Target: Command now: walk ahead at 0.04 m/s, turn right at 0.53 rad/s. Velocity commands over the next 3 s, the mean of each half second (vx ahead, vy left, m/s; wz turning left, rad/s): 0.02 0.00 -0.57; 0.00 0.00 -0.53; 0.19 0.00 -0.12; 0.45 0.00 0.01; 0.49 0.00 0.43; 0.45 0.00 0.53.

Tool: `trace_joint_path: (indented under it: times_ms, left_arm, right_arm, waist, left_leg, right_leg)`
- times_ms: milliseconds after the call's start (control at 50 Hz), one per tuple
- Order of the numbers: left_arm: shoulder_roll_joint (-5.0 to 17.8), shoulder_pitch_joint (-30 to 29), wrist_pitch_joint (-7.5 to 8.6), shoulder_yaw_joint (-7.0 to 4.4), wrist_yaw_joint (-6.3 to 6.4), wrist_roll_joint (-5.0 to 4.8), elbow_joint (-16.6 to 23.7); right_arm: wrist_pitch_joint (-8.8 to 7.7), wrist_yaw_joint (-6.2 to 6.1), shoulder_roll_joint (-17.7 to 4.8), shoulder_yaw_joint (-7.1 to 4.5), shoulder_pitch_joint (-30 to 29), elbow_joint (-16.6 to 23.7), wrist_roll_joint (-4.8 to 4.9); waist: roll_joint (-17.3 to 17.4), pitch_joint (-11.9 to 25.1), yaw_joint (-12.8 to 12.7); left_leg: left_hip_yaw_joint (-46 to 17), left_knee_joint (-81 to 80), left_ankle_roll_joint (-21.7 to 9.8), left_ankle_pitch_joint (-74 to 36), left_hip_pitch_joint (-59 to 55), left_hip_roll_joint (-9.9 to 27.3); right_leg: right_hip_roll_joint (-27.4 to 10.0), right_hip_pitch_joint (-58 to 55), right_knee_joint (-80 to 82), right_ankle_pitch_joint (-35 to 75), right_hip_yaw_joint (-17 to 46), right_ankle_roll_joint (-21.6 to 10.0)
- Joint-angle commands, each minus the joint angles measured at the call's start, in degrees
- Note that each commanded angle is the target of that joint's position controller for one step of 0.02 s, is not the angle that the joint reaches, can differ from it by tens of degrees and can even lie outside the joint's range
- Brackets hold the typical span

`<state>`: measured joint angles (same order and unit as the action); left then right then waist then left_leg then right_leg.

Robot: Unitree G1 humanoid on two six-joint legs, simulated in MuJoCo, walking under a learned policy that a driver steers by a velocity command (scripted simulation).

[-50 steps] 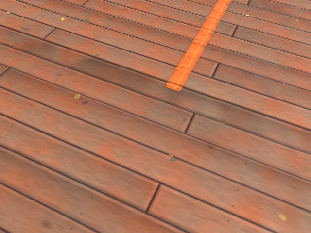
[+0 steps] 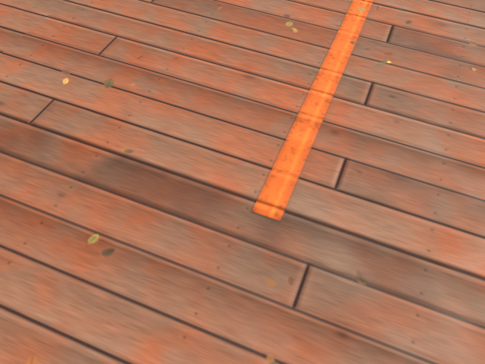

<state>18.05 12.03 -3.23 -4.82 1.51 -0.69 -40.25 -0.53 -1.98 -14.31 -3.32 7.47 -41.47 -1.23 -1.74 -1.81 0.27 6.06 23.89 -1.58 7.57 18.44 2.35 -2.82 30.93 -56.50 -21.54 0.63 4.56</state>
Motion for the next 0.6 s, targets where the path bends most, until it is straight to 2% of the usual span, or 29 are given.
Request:
trace_joint_path:
  times_ms: [20,60,100,120,140,160,180,200,220,240,260,320,380,420,520,560,600]
  left_arm:
    - [2.6,0.9,0.38,-0.22,-1.06,0.04,4.8]
    - [3.6,0.5,0.16,-0.53,-1.70,0.00,5.7]
    - [3.7,2.3,0.04,-0.85,-2.27,0.08,5.5]
    - [4.0,4.3,0.04,-1.23,-2.33,0.25,4.7]
    - [6.1,6.1,0.09,-2.00,-1.95,0.56,4.3]
    - [12.9,6.8,0.23,-3.51,-0.78,0.79,5.5]
    - [15.3,5.7,1.24,-3.55,-1.15,2.46,7.4]
    - [12.9,4.9,2.48,-2.93,-1.55,3.09,7.4]
    - [11.5,1.8,3.29,-2.52,-1.46,2.33,7.5]
    - [9.5,-1.0,3.39,-2.03,-1.18,1.16,8.0]
    - [8.4,-2.8,3.27,-1.52,-0.87,0.44,8.5]
    - [7.4,-2.0,2.99,-0.98,-0.10,0.73,9.0]
    - [8.4,-0.2,2.59,-1.46,0.57,0.33,8.9]
    - [9.2,-0.3,2.19,-1.84,0.76,0.39,9.3]
    - [9.8,-1.4,1.47,-2.24,0.06,0.26,10.2]
    - [9.7,-2.3,1.21,-2.30,-0.09,-0.17,10.6]
    - [9.2,-4.3,0.82,-2.18,0.13,-1.06,11.0]
  right_arm:
    - [-0.34,-0.27,-10.4,-2.82,-2.6,3.5,0.44]
    - [-0.12,0.05,-11.4,-3.20,-2.0,2.9,1.06]
    - [0.18,0.18,-12.0,-3.40,-2.7,2.4,2.11]
    - [0.39,0.17,-11.3,-3.30,-2.0,1.7,2.55]
    - [0.65,0.32,-9.3,-2.94,0.9,0.3,2.41]
    - [0.71,0.79,-5.4,-1.87,2.1,1.6,-0.07]
    - [0.47,0.19,-7.0,-2.31,-3.5,4.3,-0.31]
    - [0.59,-0.14,-9.1,-2.98,-5.9,4.5,0.60]
    - [0.84,-0.42,-9.3,-3.31,-4.6,3.8,1.24]
    - [1.11,-0.94,-9.2,-3.54,-2.8,2.2,0.84]
    - [1.28,-1.20,-9.5,-3.74,-1.8,1.8,0.34]
    - [0.82,-0.77,-8.2,-3.47,-0.8,1.7,0.90]
    - [0.44,-0.49,-7.0,-2.77,-3.3,2.5,1.11]
    - [0.18,-0.03,-6.8,-2.54,-4.0,2.6,1.24]
    - [-0.77,1.20,-7.7,-2.65,-3.4,2.7,1.88]
    - [-1.27,1.71,-7.9,-2.76,-2.3,2.7,2.05]
    - [-1.70,2.10,-8.1,-3.10,1.1,1.7,1.91]
  waist:
    - [10.3,8.3,-0.2]
    - [10.7,8.1,-0.1]
    - [10.3,8.0,-1.7]
    - [9.3,8.1,-2.4]
    - [4.5,6.9,-2.4]
    - [-13.5,6.1,-0.1]
    - [-16.1,5.6,-3.0]
    - [-10.0,5.8,-3.8]
    - [-8.0,5.0,-1.6]
    - [-5.3,5.5,-0.3]
    - [-5.9,5.7,0.5]
    - [-5.6,8.1,0.7]
    - [-6.0,7.6,-0.8]
    - [-6.9,7.3,-1.3]
    - [-8.1,7.0,-1.6]
    - [-8.3,7.6,-1.1]
    - [-7.5,8.0,1.5]
  left_leg:
    - [-8.7,-7.9,-12.4,-9.6,-5.9,15.3]
    - [-8.4,-6.7,-11.6,-8.9,-7.0,16.4]
    - [-6.8,-3.4,-9.1,-7.2,-6.9,16.1]
    - [-5.1,-0.1,-6.7,-4.5,-5.2,14.7]
    - [-1.4,6.6,-2.2,1.6,-0.5,11.8]
    - [5.1,25.0,4.4,21.0,14.6,3.9]
    - [-3.3,36.5,5.7,31.3,22.5,-2.3]
    - [-7.9,42.1,4.8,27.8,22.7,-1.3]
    - [-9.2,42.7,4.0,22.2,23.0,-0.7]
    - [-9.8,42.1,4.0,18.3,22.6,-0.2]
    - [-9.7,42.5,4.5,15.5,21.3,-0.5]
    - [-9.8,41.3,5.3,11.5,18.5,-2.0]
    - [-10.6,31.1,6.1,10.4,18.2,-2.6]
    - [-10.9,25.7,6.3,10.9,15.4,-3.2]
    - [-11.2,16.4,5.4,14.0,7.5,-5.0]
    - [-11.3,11.0,4.6,13.3,4.6,-5.4]
    - [-10.1,-1.6,3.1,4.0,-3.4,-4.9]
  right_leg:
    - [-0.9,-5.9,6.5,1.4,-1.5,-1.2]
    - [-0.4,-8.2,11.1,1.1,-2.6,-2.6]
    - [0.8,-12.9,20.2,5.3,-4.4,-4.9]
    - [2.4,-17.2,25.5,8.5,-5.1,-6.5]
    - [1.5,-22.2,31.8,14.8,-1.1,-8.7]
    - [-13.6,-29.8,35.0,33.5,19.5,-14.7]
    - [-20.5,-24.5,37.8,35.7,29.5,-24.4]
    - [-17.5,-23.0,38.7,30.8,25.8,-23.6]
    - [-14.2,-22.3,38.2,27.7,21.5,-20.1]
    - [-11.7,-22.3,37.6,25.2,19.1,-17.3]
    - [-10.6,-21.3,37.2,27.1,17.5,-16.5]
    - [-8.7,-22.3,36.6,29.6,16.6,-16.8]
    - [-8.1,-24.9,35.9,25.8,18.8,-16.8]
    - [-7.8,-23.7,35.7,22.1,20.6,-17.1]
    - [-7.1,-20.8,34.7,22.7,26.7,-17.7]
    - [-6.4,-21.7,33.4,25.2,29.1,-17.1]
    - [-3.7,-19.6,30.8,23.8,28.6,-14.4]
